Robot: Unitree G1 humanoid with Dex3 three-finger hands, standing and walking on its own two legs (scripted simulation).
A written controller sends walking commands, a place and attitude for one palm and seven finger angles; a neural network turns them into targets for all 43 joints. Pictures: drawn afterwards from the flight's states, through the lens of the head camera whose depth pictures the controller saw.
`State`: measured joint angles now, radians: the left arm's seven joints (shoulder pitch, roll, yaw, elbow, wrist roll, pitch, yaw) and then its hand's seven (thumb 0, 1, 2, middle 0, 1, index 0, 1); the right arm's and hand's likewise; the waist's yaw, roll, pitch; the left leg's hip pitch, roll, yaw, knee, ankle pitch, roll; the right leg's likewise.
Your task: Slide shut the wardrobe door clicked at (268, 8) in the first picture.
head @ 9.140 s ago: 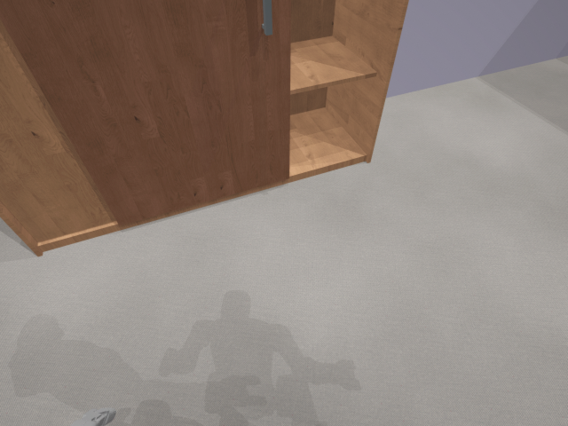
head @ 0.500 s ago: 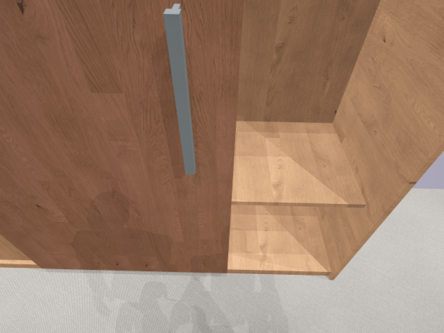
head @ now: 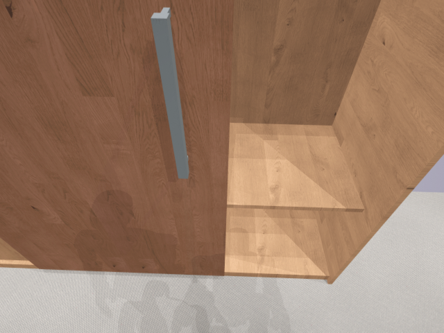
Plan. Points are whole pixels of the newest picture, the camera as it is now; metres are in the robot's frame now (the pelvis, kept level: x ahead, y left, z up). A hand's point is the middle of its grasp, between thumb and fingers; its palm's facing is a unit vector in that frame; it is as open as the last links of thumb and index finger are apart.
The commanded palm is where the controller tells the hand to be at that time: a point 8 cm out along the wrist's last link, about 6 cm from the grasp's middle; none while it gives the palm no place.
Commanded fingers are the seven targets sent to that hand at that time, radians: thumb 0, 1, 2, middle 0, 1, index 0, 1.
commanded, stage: look again from close up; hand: left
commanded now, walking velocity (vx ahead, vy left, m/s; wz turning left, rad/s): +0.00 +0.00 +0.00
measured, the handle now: (176, 108) +0.47 +0.12 +0.18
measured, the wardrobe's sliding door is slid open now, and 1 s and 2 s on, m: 0.47 0.47 0.47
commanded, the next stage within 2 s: none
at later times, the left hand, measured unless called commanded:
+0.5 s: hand out of the picture -0.02 +0.15 -0.18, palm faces +0.04 -0.98 -0.18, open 7.4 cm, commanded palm none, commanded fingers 0.00 0.90 0.90 -0.20 -0.30 -0.20 -0.30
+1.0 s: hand out of the picture -0.02 +0.15 -0.18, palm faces +0.04 -0.98 -0.17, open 7.4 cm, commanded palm none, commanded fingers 0.00 0.90 0.90 -0.20 -0.30 -0.20 -0.30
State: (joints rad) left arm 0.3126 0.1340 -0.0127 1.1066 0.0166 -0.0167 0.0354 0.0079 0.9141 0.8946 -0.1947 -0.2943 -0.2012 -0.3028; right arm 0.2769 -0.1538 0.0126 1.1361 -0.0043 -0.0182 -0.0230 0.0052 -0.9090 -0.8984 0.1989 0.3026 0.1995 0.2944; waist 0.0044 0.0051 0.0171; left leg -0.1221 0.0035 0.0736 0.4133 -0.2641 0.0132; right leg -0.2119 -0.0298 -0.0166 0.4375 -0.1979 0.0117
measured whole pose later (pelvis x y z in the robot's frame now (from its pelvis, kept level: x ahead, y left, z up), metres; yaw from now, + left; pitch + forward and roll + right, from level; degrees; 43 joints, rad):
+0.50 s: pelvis +0.00 -0.01 +0.00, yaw +0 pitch -2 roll +0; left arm 0.33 0.13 -0.01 1.11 0.02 -0.02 0.04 0.00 0.91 0.89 -0.19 -0.29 -0.20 -0.30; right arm 0.32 -0.13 0.02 1.15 0.00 -0.02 -0.02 0.01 -0.91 -0.90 0.20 0.30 0.20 0.29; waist 0.00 0.00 0.01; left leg -0.13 0.02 0.06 0.41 -0.26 0.00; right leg -0.21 -0.02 -0.03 0.43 -0.19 0.00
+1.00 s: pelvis +0.00 -0.01 +0.00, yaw +0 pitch -1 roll +0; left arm 0.34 0.12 0.00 1.11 0.02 -0.02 0.03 0.00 0.91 0.89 -0.19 -0.29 -0.20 -0.30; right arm 0.33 -0.12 0.01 1.14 -0.01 -0.02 -0.03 0.00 -0.91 -0.90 0.20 0.30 0.20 0.29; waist 0.01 0.00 0.01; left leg -0.13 0.02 0.07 0.42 -0.26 0.00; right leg -0.23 -0.01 -0.02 0.44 -0.19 -0.01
